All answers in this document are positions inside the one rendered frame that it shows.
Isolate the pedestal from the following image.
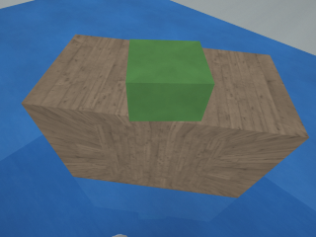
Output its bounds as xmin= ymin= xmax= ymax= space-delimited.
xmin=21 ymin=34 xmax=309 ymax=198

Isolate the carton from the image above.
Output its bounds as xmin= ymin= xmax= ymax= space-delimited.
xmin=125 ymin=39 xmax=215 ymax=121

